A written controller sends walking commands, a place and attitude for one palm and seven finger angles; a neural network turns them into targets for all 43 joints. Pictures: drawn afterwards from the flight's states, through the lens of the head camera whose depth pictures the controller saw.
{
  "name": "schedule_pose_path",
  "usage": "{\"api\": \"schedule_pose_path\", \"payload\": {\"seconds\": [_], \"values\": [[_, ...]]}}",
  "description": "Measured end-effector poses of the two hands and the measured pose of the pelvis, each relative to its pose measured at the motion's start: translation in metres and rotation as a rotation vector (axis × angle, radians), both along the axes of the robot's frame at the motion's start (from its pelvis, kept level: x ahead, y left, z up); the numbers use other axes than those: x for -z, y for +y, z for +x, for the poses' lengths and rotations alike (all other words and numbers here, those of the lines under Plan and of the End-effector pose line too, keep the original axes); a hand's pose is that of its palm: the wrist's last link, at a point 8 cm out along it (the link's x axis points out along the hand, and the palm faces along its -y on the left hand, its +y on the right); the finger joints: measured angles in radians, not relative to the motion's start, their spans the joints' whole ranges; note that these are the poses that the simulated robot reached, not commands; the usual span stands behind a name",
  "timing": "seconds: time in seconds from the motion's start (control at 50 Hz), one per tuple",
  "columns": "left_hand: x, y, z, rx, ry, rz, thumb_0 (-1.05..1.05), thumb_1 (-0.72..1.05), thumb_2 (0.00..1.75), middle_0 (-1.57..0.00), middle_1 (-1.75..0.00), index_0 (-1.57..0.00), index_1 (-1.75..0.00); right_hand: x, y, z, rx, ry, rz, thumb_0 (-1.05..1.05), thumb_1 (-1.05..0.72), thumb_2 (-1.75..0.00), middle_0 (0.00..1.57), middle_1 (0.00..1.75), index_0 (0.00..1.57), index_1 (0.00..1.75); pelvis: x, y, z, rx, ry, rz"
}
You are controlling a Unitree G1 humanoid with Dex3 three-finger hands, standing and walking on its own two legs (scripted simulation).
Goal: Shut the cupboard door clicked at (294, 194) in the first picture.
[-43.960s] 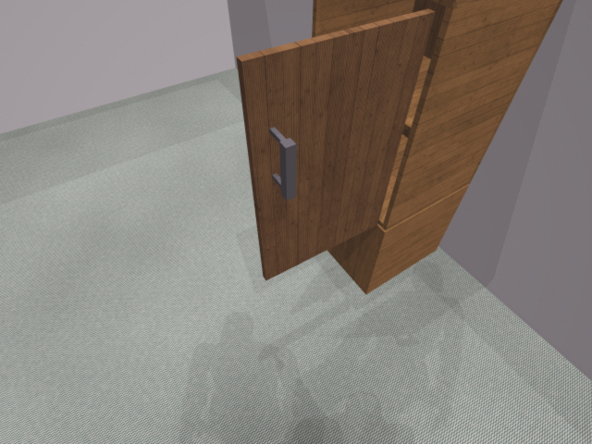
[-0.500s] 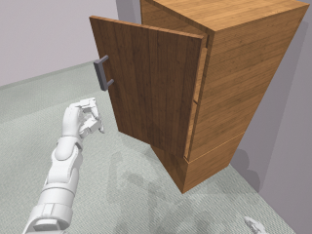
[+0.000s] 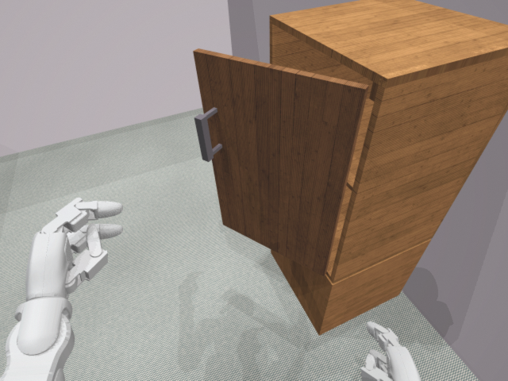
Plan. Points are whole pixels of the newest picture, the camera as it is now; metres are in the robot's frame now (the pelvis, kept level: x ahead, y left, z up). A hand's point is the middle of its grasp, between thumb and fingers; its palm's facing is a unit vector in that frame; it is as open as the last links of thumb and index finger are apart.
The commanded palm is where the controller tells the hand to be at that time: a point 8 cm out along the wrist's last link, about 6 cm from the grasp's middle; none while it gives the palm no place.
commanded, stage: draw the hand back to the body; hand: left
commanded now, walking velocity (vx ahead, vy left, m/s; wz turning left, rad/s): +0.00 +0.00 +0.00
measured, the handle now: (210, 134) +0.65 +0.19 +0.05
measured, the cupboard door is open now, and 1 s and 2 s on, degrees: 33 33 33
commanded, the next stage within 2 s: step back with the hand held close in 0.56 s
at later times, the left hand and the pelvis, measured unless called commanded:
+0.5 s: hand (73, 275) +0.20 +0.25 +0.14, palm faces +0.47 -0.80 -0.39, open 7.3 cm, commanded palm +0.15 +0.29 +0.17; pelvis +0.01 -0.01 +0.00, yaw +0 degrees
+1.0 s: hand (68, 271) +0.20 +0.26 +0.14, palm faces +0.36 -0.79 -0.50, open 7.4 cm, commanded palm +0.14 +0.30 +0.17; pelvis +0.00 +0.00 -0.01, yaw +0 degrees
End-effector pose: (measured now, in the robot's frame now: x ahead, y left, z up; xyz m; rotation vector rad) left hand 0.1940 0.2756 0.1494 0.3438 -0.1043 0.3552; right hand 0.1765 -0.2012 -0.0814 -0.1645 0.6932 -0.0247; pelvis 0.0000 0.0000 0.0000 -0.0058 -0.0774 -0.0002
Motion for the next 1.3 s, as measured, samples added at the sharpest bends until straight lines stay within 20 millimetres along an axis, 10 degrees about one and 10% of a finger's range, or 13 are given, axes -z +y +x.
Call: {"api": "schedule_pose_path", "payload": {"seconds": [0.3,0.78,1.04,1.3], "values": [[-0.024,0.027,-0.057,-0.162,0.004,0.141,0.02,0.89,0.9,-0.3,-0.41,-0.31,-0.41,0.006,-0.023,0.001,0.026,0.005,-0.035,0.02,-0.91,-0.9,0.2,0.3,0.2,0.3,0.0,-0.004,0.008,-0.008,0.005,-0.002],[-0.022,0.014,-0.034,-0.112,0.004,0.161,0.01,0.89,0.9,-0.21,-0.31,-0.22,-0.3,0.005,-0.035,0.009,0.042,0.004,-0.036,0.01,-0.9,-0.9,0.2,0.3,0.2,0.3,0.002,-0.016,0.012,-0.008,0.052,-0.011],[-0.023,0.029,-0.036,-0.013,0.019,0.23,0.02,0.89,0.9,-0.21,-0.31,-0.22,-0.3,0.0,-0.041,-0.018,0.152,0.07,-0.115,0.01,-0.91,-0.9,0.2,0.3,0.2,0.3,0.007,0.007,-0.006,0.009,0.097,-0.007],[-0.008,0.058,-0.098,-0.066,-0.051,0.216,0.01,0.89,0.9,-0.21,-0.31,-0.22,-0.3,-0.006,-0.017,-0.071,0.117,0.02,-0.141,0.01,-0.9,-0.9,0.2,0.3,0.2,0.3,0.016,0.022,-0.058,0.001,0.075,-0.025]]}}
